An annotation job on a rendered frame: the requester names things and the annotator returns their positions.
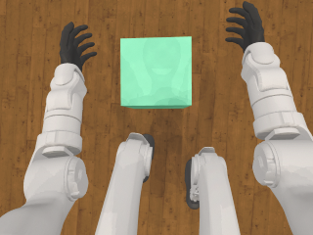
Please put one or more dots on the right robot hand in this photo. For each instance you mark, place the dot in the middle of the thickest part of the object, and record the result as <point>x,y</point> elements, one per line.
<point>252,31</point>

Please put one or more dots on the robot right foot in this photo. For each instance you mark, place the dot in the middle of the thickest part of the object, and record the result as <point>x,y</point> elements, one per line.
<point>192,204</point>

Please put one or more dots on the robot right forearm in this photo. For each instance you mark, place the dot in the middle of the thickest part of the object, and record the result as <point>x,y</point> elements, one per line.
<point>271,100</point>

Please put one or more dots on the carton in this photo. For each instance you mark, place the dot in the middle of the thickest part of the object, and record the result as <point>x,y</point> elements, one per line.
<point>156,72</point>

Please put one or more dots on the robot left forearm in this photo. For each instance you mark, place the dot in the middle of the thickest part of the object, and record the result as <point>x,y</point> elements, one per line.
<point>62,120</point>

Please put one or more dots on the left robot upper arm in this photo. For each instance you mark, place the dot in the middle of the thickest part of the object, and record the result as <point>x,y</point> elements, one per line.
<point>51,188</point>

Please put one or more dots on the left robot thigh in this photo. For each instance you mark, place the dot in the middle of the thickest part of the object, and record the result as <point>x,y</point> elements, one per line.
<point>120,211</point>

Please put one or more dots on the left robot hand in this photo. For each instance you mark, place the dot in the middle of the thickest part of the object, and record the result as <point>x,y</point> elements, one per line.
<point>70,52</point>

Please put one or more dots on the right robot upper arm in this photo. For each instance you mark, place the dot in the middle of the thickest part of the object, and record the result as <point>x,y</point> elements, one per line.
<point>286,167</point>

